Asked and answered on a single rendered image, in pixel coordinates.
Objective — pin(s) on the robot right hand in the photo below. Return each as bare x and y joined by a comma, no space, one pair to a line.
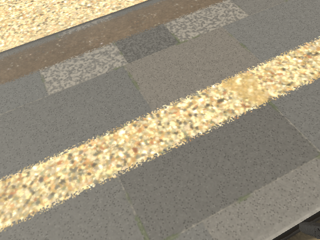
310,228

